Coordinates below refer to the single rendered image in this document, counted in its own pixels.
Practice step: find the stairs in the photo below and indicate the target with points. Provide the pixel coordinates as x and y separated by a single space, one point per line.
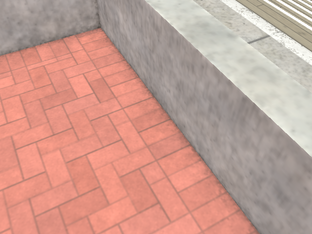
300 9

